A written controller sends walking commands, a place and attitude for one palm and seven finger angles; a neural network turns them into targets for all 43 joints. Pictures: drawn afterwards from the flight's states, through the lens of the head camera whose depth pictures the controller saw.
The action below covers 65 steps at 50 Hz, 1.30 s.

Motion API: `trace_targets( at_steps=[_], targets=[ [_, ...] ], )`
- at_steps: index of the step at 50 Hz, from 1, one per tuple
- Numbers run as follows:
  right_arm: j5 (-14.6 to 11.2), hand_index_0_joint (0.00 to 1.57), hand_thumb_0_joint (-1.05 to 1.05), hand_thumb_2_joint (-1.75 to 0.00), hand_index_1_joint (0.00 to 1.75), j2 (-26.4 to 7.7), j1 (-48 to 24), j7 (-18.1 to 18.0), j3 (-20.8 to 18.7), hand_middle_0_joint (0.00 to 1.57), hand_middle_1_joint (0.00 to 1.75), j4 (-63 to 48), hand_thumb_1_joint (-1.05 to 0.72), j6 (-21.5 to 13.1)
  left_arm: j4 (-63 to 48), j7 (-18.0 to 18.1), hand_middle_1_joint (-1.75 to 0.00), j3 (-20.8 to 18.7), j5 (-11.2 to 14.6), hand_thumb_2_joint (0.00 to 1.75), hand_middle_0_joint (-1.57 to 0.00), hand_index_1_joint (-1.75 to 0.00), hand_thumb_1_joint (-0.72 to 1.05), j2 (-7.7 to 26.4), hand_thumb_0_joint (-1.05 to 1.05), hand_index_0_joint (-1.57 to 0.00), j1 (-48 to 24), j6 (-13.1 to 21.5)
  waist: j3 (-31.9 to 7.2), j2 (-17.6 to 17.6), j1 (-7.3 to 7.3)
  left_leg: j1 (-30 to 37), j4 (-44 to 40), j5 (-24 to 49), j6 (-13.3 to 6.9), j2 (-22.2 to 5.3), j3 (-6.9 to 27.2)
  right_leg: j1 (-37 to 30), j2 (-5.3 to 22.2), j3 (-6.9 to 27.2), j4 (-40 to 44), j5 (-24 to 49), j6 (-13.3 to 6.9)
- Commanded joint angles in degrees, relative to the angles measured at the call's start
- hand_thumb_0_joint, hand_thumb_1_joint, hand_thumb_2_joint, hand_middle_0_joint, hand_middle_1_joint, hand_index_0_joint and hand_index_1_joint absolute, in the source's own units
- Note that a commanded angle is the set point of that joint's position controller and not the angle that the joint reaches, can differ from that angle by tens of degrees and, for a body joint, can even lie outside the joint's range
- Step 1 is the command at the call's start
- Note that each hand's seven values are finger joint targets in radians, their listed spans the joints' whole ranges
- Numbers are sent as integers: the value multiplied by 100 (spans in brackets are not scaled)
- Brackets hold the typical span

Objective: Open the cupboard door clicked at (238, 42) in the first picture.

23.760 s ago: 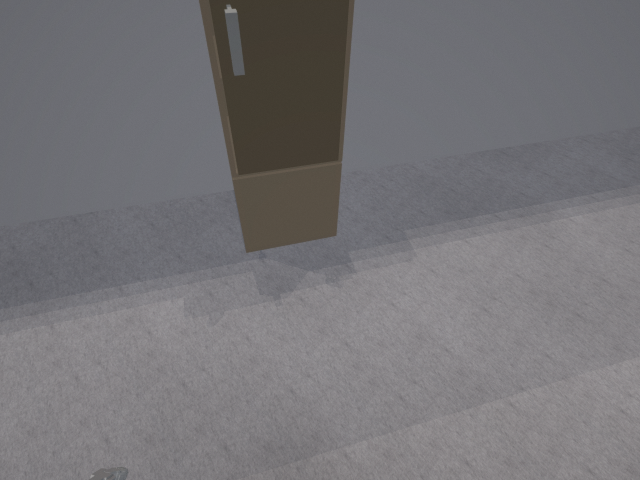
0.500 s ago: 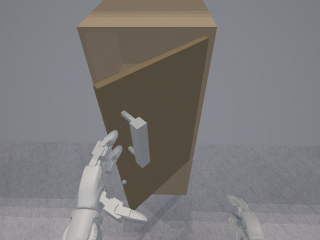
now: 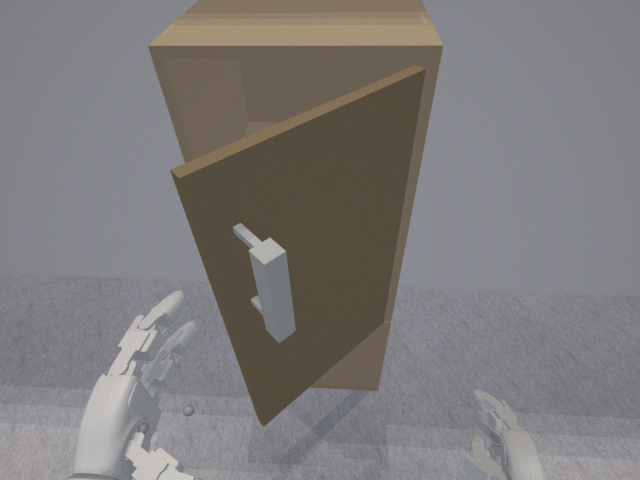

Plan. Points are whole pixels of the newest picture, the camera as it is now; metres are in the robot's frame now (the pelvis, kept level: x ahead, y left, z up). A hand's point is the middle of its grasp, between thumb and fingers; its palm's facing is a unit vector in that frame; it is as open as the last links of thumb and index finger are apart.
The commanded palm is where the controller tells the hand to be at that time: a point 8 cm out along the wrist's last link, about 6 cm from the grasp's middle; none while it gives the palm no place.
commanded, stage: slide the hand sideways off the handle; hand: left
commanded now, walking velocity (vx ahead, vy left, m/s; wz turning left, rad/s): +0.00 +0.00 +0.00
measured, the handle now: (262, 283) +0.31 +0.10 +0.13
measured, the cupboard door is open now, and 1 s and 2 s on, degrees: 45 45 45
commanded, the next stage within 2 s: draw the hand back to the body in 0.04 s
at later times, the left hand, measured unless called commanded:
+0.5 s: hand (141, 407) +0.16 +0.18 +0.14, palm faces +0.05 -1.00 -0.05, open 16.3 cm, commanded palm +0.12 +0.24 +0.15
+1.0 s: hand (68, 361) +0.18 +0.25 +0.16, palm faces +0.31 -0.89 -0.35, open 13.2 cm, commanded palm +0.14 +0.29 +0.19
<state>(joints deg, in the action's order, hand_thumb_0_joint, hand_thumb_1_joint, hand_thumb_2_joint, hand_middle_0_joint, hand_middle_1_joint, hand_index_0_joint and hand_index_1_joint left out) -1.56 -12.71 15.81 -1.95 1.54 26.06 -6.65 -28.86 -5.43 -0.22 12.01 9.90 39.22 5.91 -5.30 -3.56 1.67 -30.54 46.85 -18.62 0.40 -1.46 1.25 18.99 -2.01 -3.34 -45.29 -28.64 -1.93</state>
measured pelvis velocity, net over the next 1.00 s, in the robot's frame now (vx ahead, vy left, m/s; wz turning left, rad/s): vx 0.01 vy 0.03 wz -0.03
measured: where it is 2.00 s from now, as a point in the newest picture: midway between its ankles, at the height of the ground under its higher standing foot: outside the picture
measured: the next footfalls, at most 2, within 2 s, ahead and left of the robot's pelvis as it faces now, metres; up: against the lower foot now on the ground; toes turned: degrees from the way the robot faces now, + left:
none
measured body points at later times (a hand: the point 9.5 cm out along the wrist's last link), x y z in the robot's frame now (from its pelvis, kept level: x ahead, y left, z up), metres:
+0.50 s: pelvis +0.00 +0.00 +0.00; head -0.03 -0.01 +0.45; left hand +0.15 +0.23 +0.14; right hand +0.20 -0.20 -0.05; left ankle +0.06 +0.12 -0.70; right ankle -0.05 -0.10 -0.70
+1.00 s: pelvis +0.01 +0.03 +0.03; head -0.01 +0.02 +0.48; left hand +0.16 +0.29 +0.18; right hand +0.20 -0.19 -0.04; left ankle +0.06 +0.12 -0.70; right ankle -0.05 -0.10 -0.70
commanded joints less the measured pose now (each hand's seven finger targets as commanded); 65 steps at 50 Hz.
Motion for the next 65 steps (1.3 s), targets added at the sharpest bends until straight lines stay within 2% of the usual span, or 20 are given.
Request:
trace_targets(
  at_steps=[1, 6, 9, 15, 18, 27, 32, 33, 34, 35, 36, 37, 39, 41, 47, 51, 57, 59, 62, 65],
  targets=[
    [-60, 20, 0, -90, 30, -506, -696, -119, -264, 20, 30, -1004, -90, -414, -1314, -197, -30, -520, 208, 30, -15, -30, -50, 509, 0, -15, -34, 522, -225, 351, -17, 1036, -368, 814, -251, 186, 2, 919, 76, 161, 937, 1943, 242],
    [-76, 20, 0, -90, 30, -528, -658, -168, -273, 20, 30, -952, -90, -525, -1197, -351, -30, -496, 316, 30, -15, -30, -50, 484, 0, -15, -161, 617, -199, 488, -61, 993, -275, 784, -254, 191, 50, 1009, 98, 193, 935, 1971, 277],
    [-88, 20, 0, -90, 30, -528, -685, -191, -264, 20, 30, -945, -90, -551, -1355, -367, -30, -684, 295, 30, -15, -30, -50, 713, 0, -15, -316, 612, -342, 205, 21, 1074, -319, 836, -261, 192, 45, 939, 103, 190, 906, 1918, 228],
    [-133, 20, 0, -90, 30, -494, -804, -219, -212, 20, 30, -922, -90, -551, -1268, -397, -30, -931, 431, 30, -15, -30, -50, 756, 0, -15, -182, 332, -313, 214, 125, 1138, -490, 817, -244, 180, 48, 822, 61, 83, 965, 1849, 203],
    [-151, 20, 0, -90, 30, -504, -870, -247, -187, 20, 30, -897, -90, -577, -1255, -449, -30, -999, 528, 30, -15, -30, -50, 770, 0, -15, -317, 188, -178, 355, 97, 1140, -541, 754, -249, 172, 56, 811, 67, 99, 1088, 1781, 233],
    [-176, 20, 0, -90, 30, -581, -938, -336, -136, 20, 30, -706, -90, -744, -1205, -643, -30, -1492, 713, 30, -15, -30, -50, 1143, 0, -15, -753, -26, -40, 211, 134, 1334, -747, 603, -229, 164, 116, 757, 27, 90, 1375, 1390, 193],
    [-202, 20, 0, -90, 30, -621, -1000, -362, -103, 20, 30, -637, -90, -865, -1217, -752, -30, -1591, 795, 37, -16, -30, -32, 1211, 0, -16, -968, -149, -59, 55, 157, 1511, -932, 523, -222, 163, 153, 691, 2, 25, 1470, 1264, 181],
    [-86, 20, 0, -90, 30, -535, -1191, -501, -31, 20, 30, -719, -90, -778, -1837, 82, -30, -1656, -141, 39, -16, -30, -29, 2003, 0, -16, -1357, 29, 291, 13, 279, 1589, -1129, 322, -185, 156, 27, 758, 132, 449, 2121, 965, 109],
    [-13, 20, 0, -90, 30, -438, -1140, -568, -8, 20, 30, -604, -90, -737, -1416, 438, -30, -1563, -207, 40, -16, -30, -26, 1560, 0, -16, -957, -9, 593, 63, 170, 1660, -1164, 225, -156, 154, -16, 808, 209, 480, 2365, 665, 87],
    [5, 20, 0, -90, 30, -441, -1096, -567, 5, 20, 30, -537, -90, -670, -1242, 640, -30, -1405, -369, 42, -16, -30, -22, 1391, 0, -16, -791, -20, 670, 175, 148, 1786, -1229, 190, -163, 130, -21, 780, 222, 424, 2460, 526, 96],
    [30, 20, 0, -90, 30, -454, -1152, -559, 0, 20, 30, -496, -90, -617, -1203, 767, -30, -1365, -469, 43, -16, -30, -18, 1347, 0, -16, -756, 2, 696, 119, 140, 1908, -1328, 205, -171, 113, -40, 702, 224, 385, 2525, 520, 101],
    [44, 20, 0, -90, 30, -487, -1205, -555, -32, 20, 30, -444, -90, -587, -1119, 875, -30, -1384, -566, 45, -16, -30, -15, 1393, 0, -16, -738, 21, 689, 333, 150, 2001, -1432, 197, -190, 89, -42, 615, 195, 347, 2604, 519, 116],
    [83, 20, 0, -90, 30, -511, -1237, -535, -25, 20, 30, -413, -90, -548, -1232, 1015, -30, -1368, -674, 48, -16, -30, -8, 1428, 0, -16, -809, 109, 544, 63, 145, 2233, -1716, 245, -195, 68, -42, 327, 203, 291, 2589, 682, 110],
    [119, 20, 0, -90, 30, -518, -1233, -506, -32, 20, 30, -338, -90, -537, -1244, 1131, -30, -1464, -759, 51, -17, -30, -1, 1503, 0, -17, -772, 182, 420, -114, 171, 2418, -1947, 410, -195, 47, -35, 47, 182, 234, 2573, 967, 93],
    [158, 20, 0, -90, 30, -590, -1245, -438, -93, 20, 30, -181, -90, -443, -1166, 1281, -30, -1752, -854, 60, -18, -30, 20, 1679, 0, -18, -826, 219, 184, 55, 211, 2744, -2322, 1007, -178, -26, -10, -581, 136, 151, 2616, 1592, 84],
    [164, 20, 0, -90, 30, -612, -1240, -380, -119, 20, 30, -128, -90, -372, -1163, 1302, -30, -1805, -872, 66, -18, -30, 34, 1645, 0, -18, -960, 219, 254, -130, 190, 2874, -2459, 1237, -147, -51, -5, -657, 115, 151, 2648, 1784, 81],
    [166, 20, 0, -90, 30, -645, -1247, -337, -181, 20, 30, -50, -90, -233, -944, 1331, -30, -2194, -854, 75, -19, -30, 55, 1851, 0, -19, -1073, 189, 195, 40, 234, 2928, -2508, 1534, -137, -68, -52, -853, 98, 165, 2734, 2043, 84],
    [157, 20, 0, -90, 30, -631, -1233, -317, -186, 20, 30, -44, -90, -190, -937, 1327, -30, -2220, -844, 78, -19, -30, 62, 1832, 0, -19, -1184, 182, 215, -160, 216, 2969, -2544, 1585, -113, -84, -49, -834, 107, 166, 2717, 2074, 88],
    [155, 20, 0, -90, 30, -647, -1272, -329, -219, 20, 30, -5, -90, -151, -780, 1352, -30, -2485, -821, 82, -19, -30, 73, 2030, 0, -19, -1330, 174, 230, 32, 239, 2964, -2527, 1597, -141, -75, -97, -868, 100, 190, 2808, 2141, 90],
    [150, 20, 0, -90, 30, -638, -1218, -302, -235, 20, 30, 22, -90, -113, -851, 1342, -30, -2520, -809, 87, -20, -30, 83, 2005, 0, -20, -1505, 187, 59, -208, 206, 3115, -2475, 1905, -127, -75, -118, -906, 114, 193, 2764, 2365, 95]
  ],
)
